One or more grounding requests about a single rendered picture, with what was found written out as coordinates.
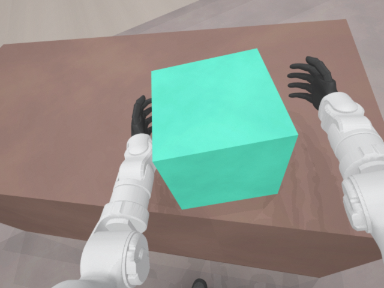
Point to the robot right upper arm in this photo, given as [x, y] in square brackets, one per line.
[364, 204]

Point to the robot left upper arm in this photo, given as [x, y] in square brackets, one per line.
[113, 259]

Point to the carton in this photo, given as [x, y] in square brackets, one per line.
[220, 130]

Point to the pedestal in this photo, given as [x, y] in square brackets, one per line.
[65, 119]

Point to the robot left forearm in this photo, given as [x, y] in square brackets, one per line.
[128, 206]

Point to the robot right forearm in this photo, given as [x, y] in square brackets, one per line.
[354, 141]

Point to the robot left hand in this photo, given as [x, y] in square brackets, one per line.
[139, 123]

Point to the robot right hand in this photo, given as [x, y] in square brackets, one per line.
[320, 78]

